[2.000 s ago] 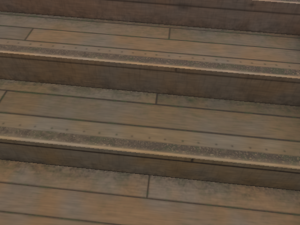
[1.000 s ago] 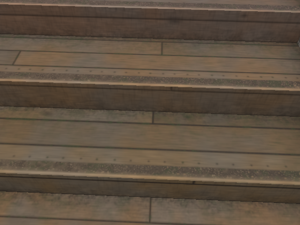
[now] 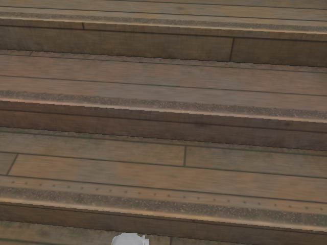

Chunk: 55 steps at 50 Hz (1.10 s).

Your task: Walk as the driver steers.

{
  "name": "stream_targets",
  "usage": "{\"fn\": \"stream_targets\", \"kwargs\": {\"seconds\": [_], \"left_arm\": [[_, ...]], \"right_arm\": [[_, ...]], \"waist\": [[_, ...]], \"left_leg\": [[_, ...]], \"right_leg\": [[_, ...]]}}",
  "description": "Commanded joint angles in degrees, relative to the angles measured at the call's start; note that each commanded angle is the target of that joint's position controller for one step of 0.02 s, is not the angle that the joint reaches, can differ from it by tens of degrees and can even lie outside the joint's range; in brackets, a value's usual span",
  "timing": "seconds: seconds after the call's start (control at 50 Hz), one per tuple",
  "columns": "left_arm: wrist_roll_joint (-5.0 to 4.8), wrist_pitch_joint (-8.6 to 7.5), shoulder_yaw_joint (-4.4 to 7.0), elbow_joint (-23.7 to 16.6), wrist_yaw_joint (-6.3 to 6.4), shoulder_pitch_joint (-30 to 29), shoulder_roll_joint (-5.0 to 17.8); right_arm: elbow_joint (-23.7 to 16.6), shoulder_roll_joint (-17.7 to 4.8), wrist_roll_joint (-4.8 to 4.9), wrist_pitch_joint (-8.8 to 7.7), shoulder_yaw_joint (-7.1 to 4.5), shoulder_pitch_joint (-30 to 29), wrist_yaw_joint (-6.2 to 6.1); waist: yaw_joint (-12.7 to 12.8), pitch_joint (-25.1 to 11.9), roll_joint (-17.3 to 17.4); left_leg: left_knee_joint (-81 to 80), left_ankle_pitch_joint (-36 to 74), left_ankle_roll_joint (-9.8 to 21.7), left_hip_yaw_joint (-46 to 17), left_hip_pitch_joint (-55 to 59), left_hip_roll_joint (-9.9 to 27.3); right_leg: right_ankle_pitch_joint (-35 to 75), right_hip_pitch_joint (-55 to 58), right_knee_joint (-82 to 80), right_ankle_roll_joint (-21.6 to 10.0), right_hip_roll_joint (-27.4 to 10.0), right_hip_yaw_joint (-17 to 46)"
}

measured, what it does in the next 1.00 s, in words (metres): climbs: left foot 0.15 m higher, then right foot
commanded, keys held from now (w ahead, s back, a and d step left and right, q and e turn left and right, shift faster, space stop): no key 0.98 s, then w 0.02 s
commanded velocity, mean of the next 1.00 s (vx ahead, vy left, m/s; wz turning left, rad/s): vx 0.03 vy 0.00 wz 0.00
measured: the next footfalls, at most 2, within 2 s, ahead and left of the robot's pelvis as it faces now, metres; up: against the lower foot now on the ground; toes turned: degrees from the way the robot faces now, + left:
left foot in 0.22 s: +0.29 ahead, +0.16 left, +0.15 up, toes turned +7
right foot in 0.64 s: +0.28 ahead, -0.08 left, +0.15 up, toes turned -1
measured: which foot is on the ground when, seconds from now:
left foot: up 0.00-0.20, down 0.22-1.00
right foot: down 0.00-0.30, up 0.32-0.62, down 0.64-1.00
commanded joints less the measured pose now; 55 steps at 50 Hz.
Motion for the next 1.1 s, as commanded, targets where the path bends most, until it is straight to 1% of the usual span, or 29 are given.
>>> {"fn": "stream_targets", "kwargs": {"seconds": [0.02,0.06,0.1,0.12,0.16,0.18,0.22,0.24,0.26,0.28,0.3,0.32,0.34,0.36,0.4,0.44,0.46,0.5,0.54,0.56,0.6,0.62,0.66,0.68,0.72,0.8,0.98,1.02,1.1], "left_arm": [[1.7,0.7,1.03,1.2,-0.14,8.35,5.35],[1.54,0.51,0.48,0.01,-0.54,6.36,4.15],[0.41,0.1,-0.18,-0.77,-0.48,8.76,2.98],[-1.53,0.27,-0.01,-3.44,-0.93,4.55,3.94],[-4.73,0.03,0.13,-2.97,-2.47,5.74,5.57],[-6.45,-0.83,0.77,-5.05,-2.52,4.19,7.74],[-7.37,-1.0,2.46,-6.48,-2.38,0.9,11.51],[-7.6,-1.35,3.06,-5.13,-2.45,4.37,12.25],[-5.92,-2.23,3.07,-5.13,-2.26,12.39,9.95],[-7.16,-2.12,3.85,-6.58,-2.31,8.47,11.43],[-6.85,-1.34,3.74,-8.92,-3.71,3.55,8.52],[-7.02,0.05,4.39,-9.94,-4.01,-2.67,6.93],[-7.16,0.97,5.84,-9.57,-3.37,-4.3,7.97],[-6.37,1.25,6.82,-8.78,-2.89,-4.7,8.81],[-4.56,0.51,5.27,-8.18,-1.49,-6.72,4.83],[-4.04,1.16,4.4,-8.48,-0.76,-9.14,4.31],[-4.01,1.6,4.28,-7.86,-0.84,-8.92,4.68],[-3.74,1.31,5.04,-8.83,-1.09,-10.87,8.58],[-3.38,0.83,5.56,-8.43,-1.62,-11.34,10.49],[-5.41,1.07,5.44,-10.69,-2.19,-14.26,10.49],[-6.59,0.45,6.22,-10.59,-2.34,-18.06,12.72],[-7.33,-0.13,6.21,-9.9,-3.02,-16.85,12.31],[-6.96,-1.0,5.56,-12.9,-2.88,-19.67,12.36],[-9.12,-1.02,6.54,-14.72,-2.73,-25.64,15.8],[-9.42,-0.45,6.79,-14.57,-2.46,-28.25,15.13],[-7.79,0.33,6.69,-13.93,-2.55,-27.06,12.35],[-7.38,0.02,6.51,-15.22,-2.35,-27.66,11.73],[-7.37,0.37,6.58,-14.55,-2.09,-25.65,11.15],[-5.66,0.78,8.53,-14.77,-0.54,-21.84,14.37]], "right_arm": [[-7.08,1.16,-0.25,0.3,1.68,-7.73,-0.71],[-8.92,-0.44,-1.2,0.52,1.6,-10.84,-0.54],[-9.42,1.55,-2.51,1.72,1.93,-13.21,0.52],[-10.38,2.56,-3.53,3.01,2.61,-17.24,1.69],[-11.74,1.64,-2.61,4.67,2.5,-23.04,2.19],[-9.31,1.82,-2.7,3.33,1.87,-18.02,2.91],[-6.63,1.71,-1.36,0.63,1.92,-14.99,2.6],[-5.02,0.6,-0.79,-1.1,1.46,-12.54,2.33],[-3.93,-2.3,1.97,-1.98,1.6,-10.19,1.99],[-2.83,-4.26,0.56,-1.59,0.91,-3.19,1.83],[0.62,-8.4,0.12,-0.99,-0.17,6.92,1.81],[2.46,-10.99,-1.74,-1.42,-1.73,14.61,0.69],[4.12,-13.53,-2.05,-2.14,-3.49,18.11,-0.8],[4.48,-13.07,-2.13,-2.92,-4.02,15.52,-1.49],[4.59,-6.46,-0.69,-4.43,-3.17,3.13,-1.69],[3.56,0.37,0.51,-4.94,-1.74,-5.16,-1.91],[2.49,1.11,0.02,-5.18,-1.53,-7.4,-2.42],[1.56,-0.1,-0.66,-6.16,-1.74,-6.78,-2.65],[0.71,-3.08,-0.08,-6.7,-2.47,-5.91,-2.33],[-0.56,-3.17,1.43,-7.05,-2.01,-9.07,-0.9],[1.08,-7.18,3.26,-6.43,-3.22,-3.59,0.52],[1.62,-7.05,3.06,-6.34,-3.01,-3.67,2.05],[3.04,-5.49,2.69,-5.93,-3.12,-0.36,4.07],[2.42,-7.35,1.22,-6.11,-3.68,2.49,3.37],[1.34,-6.85,1.16,-6.04,-3.75,-0.98,2.3],[0.09,-4.15,1.57,-5.65,-3.41,-3.09,2.32],[-2.81,-4.77,0.56,-5.02,-3.53,-4.85,1.18],[-1.75,-3.18,0.29,-4.75,-3.1,-3.28,1.05],[-0.6,-6.53,-0.83,-4.61,-4.7,0.01,-0.06]], "waist": [[0.86,3.61,-3.25],[0.11,4.28,-0.03],[0.76,5.32,-5.54],[0.27,6.43,-6.33],[0.18,6.89,-8.1],[-1.02,6.09,-10.66],[-2.47,3.42,-5.77],[-2.51,-1.39,-5.64],[0.04,-12.88,0.87],[-4.04,-15.18,2.25],[-6.83,-16.91,8.42],[-9.84,-14.67,10.65],[-10.91,-13.22,11.7],[-9.54,-11.05,9.72],[-3.26,-3.89,-0.78],[0.91,-3.49,-2.99],[2.07,-3.9,-3.36],[2.66,-4.52,-4.7],[2.05,-3.32,-0.34],[3.81,-0.02,-0.64],[0.26,2.08,0.25],[0.8,3.53,1.52],[-0.85,4.89,-0.34],[-4.37,6.14,-4.72],[-3.95,4.82,-3.48],[-2.66,3.84,-2.03],[-2.3,0.17,-2.19],[-2.55,1.38,-1.67],[-2.22,4.94,-2.05]], "left_leg": [[7.25,-3.77,1.48,-3.78,-24.8,2.12],[-6.24,6.44,1.61,0.93,-16.05,4.62],[-14.39,15.37,1.02,6.49,-4.12,6.23],[-25.53,10.25,0.56,11.22,8.48,5.89],[-35.48,-9.8,-1.4,8.41,14.43,4.32],[-37.43,-11.25,-2.6,10.61,18.37,2.73],[-52.54,-4.32,-0.96,9.35,22.69,0.36],[-52.73,9.25,1.92,7.28,32.29,0.49],[-48.16,27.43,5.71,-2.41,53.17,2.91],[-59.39,24.25,5.79,-10.12,62.39,5.71],[-72.64,11.42,6.31,-19.72,71.23,9.42],[-85.11,7.44,6.44,-32.23,71.45,15.65],[-87.1,4.39,7.93,-39.36,63.6,17.59],[-87.7,-1.07,8.18,-36.44,55.91,15.87],[-86.68,-4.66,6.33,-21.58,45.25,12.59],[-89.06,-1.17,5.09,-16.68,40.31,10.75],[-89.86,1.15,4.02,-13.51,38.65,9.36],[-91.13,3.98,2.48,-6.03,39.56,7.63],[-92.6,2.17,1.78,-0.73,38.79,5.62],[-97.11,-1.94,-0.68,3.59,39.46,5.02],[-94.62,-9.53,-0.74,0.78,43.54,4.32],[-94.13,-13.04,-1.78,-0.21,39.51,5.86],[-93.13,-13.59,-2.73,-0.49,46.19,6.15],[-92.33,-8.94,-4.09,4.66,50.86,3.1],[-90.97,-4.89,-4.71,5.79,57.91,2.3],[-93.89,-0.06,-4.38,6.12,60.33,1.68],[-92.12,9.66,-4.69,6.45,62.63,1.84],[-92.85,2.92,-5.25,6.19,61.85,2.39],[-91.92,-10.98,-2.43,5.39,57.23,2.74]], "right_leg": [[36.29,24.06,-4.87,-10.29,-20.94,15.09],[26.26,15.13,-7.87,-8.51,-16.85,10.41],[23.11,4.31,-10.09,-7.57,-12.65,6.65],[20.74,-6.31,-15.6,-8.82,-12.72,4.7],[18.9,-5.04,-17.17,-8.78,-17.01,8.42],[28.32,2.32,-15.73,-7.81,-17.67,6.84],[50.11,14.36,-9.47,-5.98,-18.08,6.13],[68.42,14.55,-4.36,-4.33,-16.98,4.34],[65.64,0.15,1.08,0.25,-11.15,4.07],[47.51,-6.61,6.76,1.99,-6.78,3.99],[27.05,-16.31,13.19,2.38,-2.39,6.05],[-4.26,-24.08,28.43,3.95,-1.61,10.07],[-5.13,-25.79,51.79,4.24,-2.18,17.84],[-2.37,-26.63,62.95,4.13,-1.63,22.43],[-1.9,-27.77,66.12,3.14,-3.91,19.01],[-3.51,-27.17,65.11,2.59,-6.14,18.49],[-1.22,-25.83,63.89,3.34,-6.71,18.24],[3.35,-24.02,55.88,6.12,-7.71,16.71],[4.58,-19.19,51.36,8.29,-7.92,13.42],[-10.57,-14.99,32.76,10.38,-8.75,9.06],[-6.06,-9.21,12.8,12.16,-6.57,6.35],[2.58,-1.74,15.82,9.66,-5.62,4.7],[5.25,-4.69,6.07,3.8,-6.16,7.28],[-6.0,-11.85,2.63,-0.55,-6.37,11.52],[-8.23,-13.06,-1.11,-0.52,-7.41,12.48],[-2.87,-7.93,-2.03,-0.29,-6.3,10.92],[9.27,-4.03,-0.21,-0.19,-6.48,9.5],[0.46,-4.21,-2.53,-0.24,-6.69,10.51],[-16.08,-4.25,-4.05,-4.18,-7.7,13.31]]}}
